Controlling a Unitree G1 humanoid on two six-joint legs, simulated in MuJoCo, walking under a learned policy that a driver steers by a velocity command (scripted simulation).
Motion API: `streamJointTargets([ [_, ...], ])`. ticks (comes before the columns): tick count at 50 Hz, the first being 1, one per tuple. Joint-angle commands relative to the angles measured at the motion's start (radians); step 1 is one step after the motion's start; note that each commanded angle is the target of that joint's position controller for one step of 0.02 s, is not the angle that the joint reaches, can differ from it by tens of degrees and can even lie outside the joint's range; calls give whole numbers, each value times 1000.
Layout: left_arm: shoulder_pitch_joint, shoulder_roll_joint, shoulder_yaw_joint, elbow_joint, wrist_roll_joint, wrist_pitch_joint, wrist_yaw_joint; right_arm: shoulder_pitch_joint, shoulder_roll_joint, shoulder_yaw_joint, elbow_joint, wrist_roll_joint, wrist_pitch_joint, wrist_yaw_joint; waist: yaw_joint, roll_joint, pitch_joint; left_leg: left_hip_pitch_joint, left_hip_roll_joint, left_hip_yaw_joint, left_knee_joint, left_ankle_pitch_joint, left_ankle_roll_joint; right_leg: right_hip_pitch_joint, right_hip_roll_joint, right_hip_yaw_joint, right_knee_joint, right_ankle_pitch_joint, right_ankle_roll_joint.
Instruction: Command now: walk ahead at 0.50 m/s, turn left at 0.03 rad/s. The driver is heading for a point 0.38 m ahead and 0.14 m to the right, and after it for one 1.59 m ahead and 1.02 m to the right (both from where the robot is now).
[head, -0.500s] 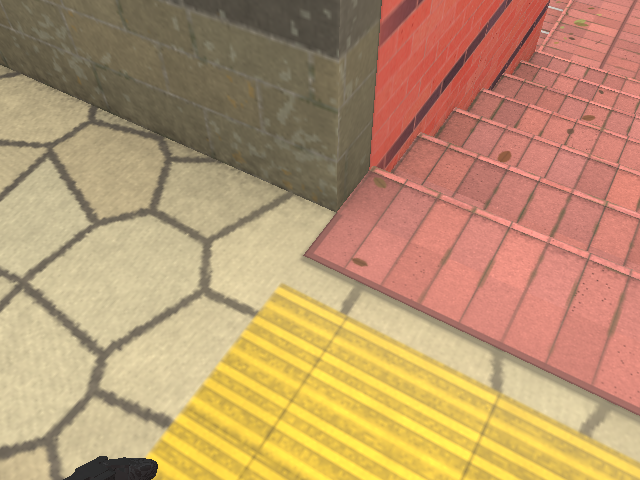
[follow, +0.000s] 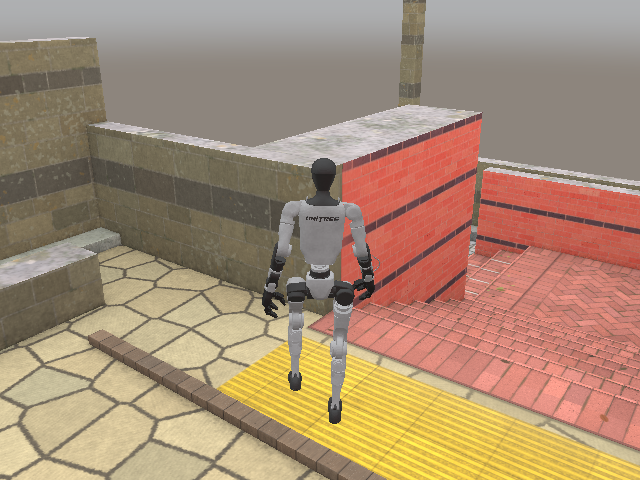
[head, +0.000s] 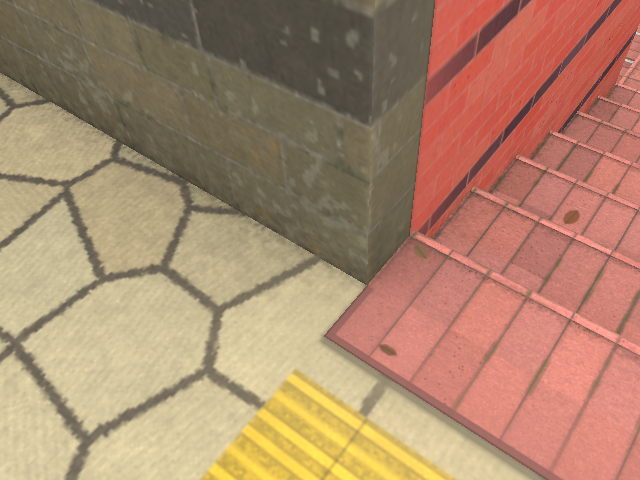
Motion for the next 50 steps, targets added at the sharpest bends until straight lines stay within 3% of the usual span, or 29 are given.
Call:
streamJointTargets([
  [1,25,144,28,-27,-4,-15,4,-154,-11,16,-97,9,-18,8,16,-146,35,40,-32,73,-215,106,13,-20,-223,95,-106,653,-85],
  [5,50,165,29,8,1,-6,15,-180,-42,10,-112,8,-24,-5,-7,-129,28,124,-61,56,-312,79,65,69,-281,127,-43,767,-86],
  [7,21,183,33,9,9,0,20,-43,-74,-4,-66,5,-33,-21,-71,-132,-42,290,-104,52,-351,15,95,87,-274,131,121,948,-70],
  [8,4,184,32,7,6,5,18,102,-99,-17,-19,-2,-43,-32,-136,-104,-116,483,-102,48,-411,55,120,27,-241,111,289,907,-56],
  [9,5,159,24,-19,-3,5,13,253,-163,-35,7,-26,-52,-47,-187,-38,-225,734,69,-124,-422,-8,163,-154,-194,88,543,618,-45],
  [10,144,32,-2,-36,-36,13,10,289,-252,-58,3,-43,-48,-51,-123,167,-368,1002,387,-559,-465,-28,290,-483,-32,19,915,-187,-11],
  [11,100,166,33,-11,-6,27,23,250,-195,-53,-6,5,-32,-45,-136,34,-338,903,380,-666,-558,-163,298,-568,-34,97,1020,-253,-23],
  [12,22,166,40,-32,2,28,19,138,-134,-35,-18,16,-30,-45,-89,1,-156,744,331,-504,-609,-214,260,-598,-87,116,1003,-158,-27],
  [13,-20,140,35,-39,4,28,12,78,-84,-23,-22,15,-38,-41,-68,-11,-68,620,282,-389,-661,-168,225,-580,-123,109,950,-95,-24],
  [15,-17,118,38,-31,25,52,-1,64,-54,-16,-4,17,-54,-48,-21,16,-6,479,213,-220,-709,-47,164,-504,-154,101,893,-54,-7],
  [18,-48,86,38,-45,25,80,-20,100,-67,-23,17,27,-83,-48,3,1,-6,457,200,-108,-752,40,156,-519,-169,90,862,1,11],
  [22,-185,90,40,-94,25,85,-31,149,-78,-31,41,24,-84,-51,-9,-1,29,498,179,15,-780,98,146,-648,-188,71,772,147,28],
  [25,-300,83,28,-131,22,80,-47,175,-88,-35,55,22,-84,-50,-29,-8,51,519,164,89,-791,108,136,-664,-180,35,636,237,33],
  [26,-315,86,26,-132,19,79,-53,179,-104,-40,57,29,-88,-50,-38,9,57,542,160,116,-785,118,135,-660,-183,34,576,259,31],
  [31,-501,84,13,-207,46,74,-66,288,-108,-43,114,25,-95,-69,-83,-35,80,712,233,164,-743,325,122,-676,-157,-53,392,233,-17],
  [34,-454,94,17,-196,43,71,-64,276,-130,-43,124,17,-71,-82,-40,25,28,774,218,239,-586,719,88,-538,-73,-111,324,106,-75],
  [35,-330,126,24,-167,66,86,-99,244,-207,-75,116,38,-46,-130,30,-34,63,729,256,216,-391,1133,56,-508,-42,-158,286,77,-73],
  [36,-212,137,31,-146,76,91,-118,235,-247,-86,103,52,-36,-149,80,-8,-52,701,262,209,-219,1193,55,-354,-15,-136,224,75,-93],
  [37,-109,172,44,-104,82,88,-109,221,-229,-83,88,73,-36,-147,104,-11,-157,623,245,195,-10,1046,54,-170,10,-121,157,143,-125],
  [38,-67,226,66,-85,66,86,-81,221,-182,-71,66,80,-42,-121,117,-132,-254,391,130,209,324,452,10,93,-60,-48,153,356,-214],
  [39,-73,335,97,-97,35,100,-65,242,-103,-59,8,45,-40,-107,80,-327,-350,-76,-87,195,724,-535,-51,439,-358,335,245,947,-420],
  [40,-8,361,102,-89,-5,103,-28,157,-100,-50,-25,30,-37,-102,120,-89,-374,-99,-40,43,771,-488,-17,380,-376,339,213,1020,-416],
  [41,-102,333,92,-97,-9,100,-5,148,-84,-42,-31,19,-34,-93,57,-62,-254,-86,10,-17,616,-394,5,229,-346,302,156,848,-348],
  [42,-178,273,76,-113,9,103,3,134,-84,-42,-25,13,-33,-81,20,8,-137,-55,43,-28,483,-368,13,65,-299,274,108,700,-290],
  [43,-221,230,61,-131,15,101,12,113,-93,-44,-30,-1,-25,-76,-9,11,-81,-21,52,-29,394,-347,5,-41,-265,267,66,621,-270],
  [44,-270,196,47,-162,26,103,9,141,-108,-47,-13,-3,-1,-79,-32,-20,-69,50,38,-7,354,-336,-10,-141,-238,254,37,630,-280],
  [45,-286,199,41,-175,42,96,0,176,-102,-47,8,1,20,-87,-52,-58,-79,105,27,8,305,-334,-22,-205,-229,251,24,632,-293],
  [47,-288,221,45,-185,58,87,-20,190,-91,-39,23,13,31,-99,-65,-68,-85,184,29,23,117,-299,-27,-285,-194,239,19,543,-278],
  [50,-263,249,48,-182,53,91,-28,123,-100,-34,23,33,22,-115,-34,-131,-88,290,-1,29,-96,-151,-21,-335,-155,279,31,388,-203],
])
